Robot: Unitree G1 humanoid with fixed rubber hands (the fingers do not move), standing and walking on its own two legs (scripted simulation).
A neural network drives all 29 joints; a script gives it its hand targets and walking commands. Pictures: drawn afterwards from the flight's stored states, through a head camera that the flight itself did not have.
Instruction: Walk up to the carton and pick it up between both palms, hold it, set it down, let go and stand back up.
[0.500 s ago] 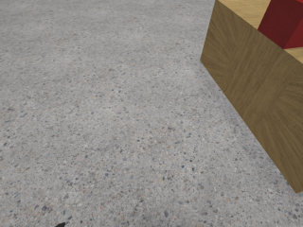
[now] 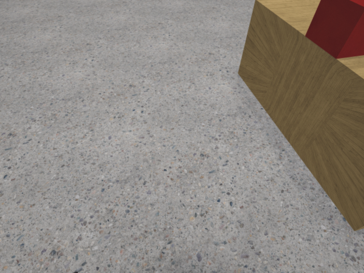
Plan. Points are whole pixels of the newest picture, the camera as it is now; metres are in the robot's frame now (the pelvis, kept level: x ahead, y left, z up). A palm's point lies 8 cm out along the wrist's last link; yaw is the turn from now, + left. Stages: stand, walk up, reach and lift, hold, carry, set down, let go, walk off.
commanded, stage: walk up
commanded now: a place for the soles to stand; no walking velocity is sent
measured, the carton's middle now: (355, 21) +1.30 -0.86 +0.02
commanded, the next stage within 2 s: none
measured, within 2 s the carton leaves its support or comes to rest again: neither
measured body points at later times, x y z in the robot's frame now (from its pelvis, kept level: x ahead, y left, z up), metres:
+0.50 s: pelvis +0.12 -0.11 +0.01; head +0.13 -0.17 +0.45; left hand +0.19 +0.19 -0.08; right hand +0.20 -0.45 -0.12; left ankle +0.20 -0.02 -0.64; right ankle +0.04 -0.21 -0.72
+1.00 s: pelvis +0.39 -0.14 +0.02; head +0.38 -0.15 +0.47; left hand +0.64 +0.08 -0.08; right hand +0.28 -0.46 -0.08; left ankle +0.42 -0.11 -0.72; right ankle +0.25 -0.28 -0.64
